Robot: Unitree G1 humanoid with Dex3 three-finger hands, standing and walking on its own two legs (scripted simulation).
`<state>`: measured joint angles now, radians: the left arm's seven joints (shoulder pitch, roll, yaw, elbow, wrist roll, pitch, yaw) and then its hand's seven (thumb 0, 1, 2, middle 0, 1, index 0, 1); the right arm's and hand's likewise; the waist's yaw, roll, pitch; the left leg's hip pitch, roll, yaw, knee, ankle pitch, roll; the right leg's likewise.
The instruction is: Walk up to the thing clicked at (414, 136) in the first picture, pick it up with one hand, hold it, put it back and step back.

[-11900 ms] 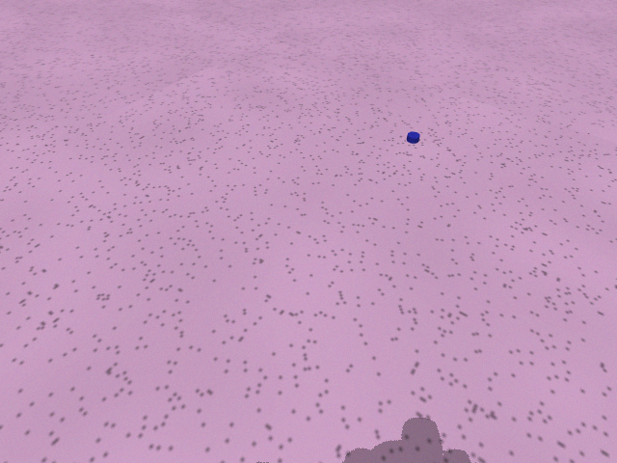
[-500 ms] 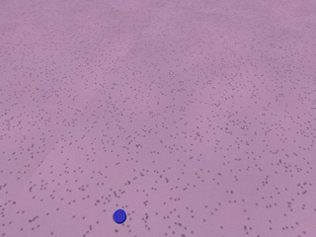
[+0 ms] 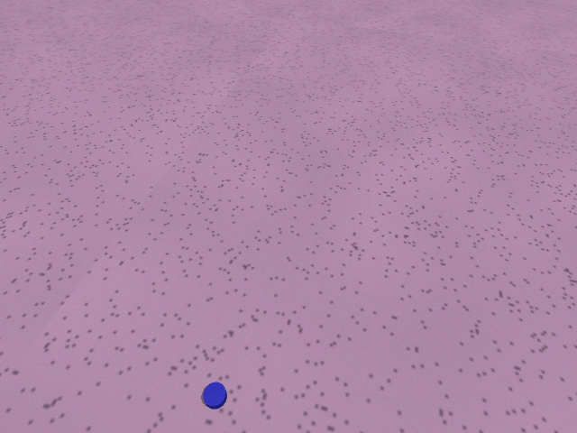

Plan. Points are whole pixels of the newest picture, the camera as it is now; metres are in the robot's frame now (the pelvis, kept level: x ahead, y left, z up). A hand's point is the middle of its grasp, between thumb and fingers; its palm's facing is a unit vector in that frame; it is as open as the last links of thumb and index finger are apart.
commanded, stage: walk up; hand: left
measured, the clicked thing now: (215, 395) +0.40 +0.24 -0.76
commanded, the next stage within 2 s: none
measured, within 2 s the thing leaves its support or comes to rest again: neither
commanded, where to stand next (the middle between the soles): +0.02 +0.00 m, yaw +1 degrees
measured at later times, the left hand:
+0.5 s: hand out of the picture +0.08 +0.24 -0.16, palm faces -0.01 -0.94 -0.34, open 7.4 cm
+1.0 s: hand out of the picture +0.06 +0.26 -0.17, palm faces +0.00 -0.91 -0.41, open 7.4 cm
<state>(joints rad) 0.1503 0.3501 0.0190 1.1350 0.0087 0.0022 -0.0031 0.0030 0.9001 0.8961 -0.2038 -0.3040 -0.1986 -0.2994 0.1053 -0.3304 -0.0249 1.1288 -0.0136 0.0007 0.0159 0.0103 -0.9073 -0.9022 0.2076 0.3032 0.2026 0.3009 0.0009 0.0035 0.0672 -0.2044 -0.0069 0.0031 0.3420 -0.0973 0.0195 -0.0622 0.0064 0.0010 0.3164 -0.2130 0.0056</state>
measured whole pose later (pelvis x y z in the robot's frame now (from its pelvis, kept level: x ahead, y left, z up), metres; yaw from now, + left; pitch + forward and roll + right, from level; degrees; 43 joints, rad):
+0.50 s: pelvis +0.01 -0.01 +0.00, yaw +0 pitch -3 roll -1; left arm 0.11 0.34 0.01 1.12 0.01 -0.01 0.00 0.00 0.90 0.90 -0.20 -0.30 -0.20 -0.30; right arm 0.07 -0.35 -0.02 1.12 -0.01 0.00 0.02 0.01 -0.91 -0.90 0.21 0.30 0.20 0.30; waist 0.00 0.01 0.06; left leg -0.19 0.00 0.00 0.34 -0.10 0.01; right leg -0.05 0.01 0.00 0.31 -0.22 0.00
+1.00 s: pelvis -0.03 -0.02 -0.02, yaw +0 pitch -2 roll +1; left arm 0.09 0.40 0.05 0.99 0.00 0.04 0.01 0.00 0.90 0.90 -0.20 -0.30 -0.20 -0.30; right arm 0.05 -0.38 -0.07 1.00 -0.01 0.06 0.01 0.01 -0.91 -0.90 0.21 0.30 0.20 0.30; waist 0.00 0.00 0.16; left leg -0.36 -0.01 0.00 0.54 -0.15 0.01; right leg -0.26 0.01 0.00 0.67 -0.39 -0.05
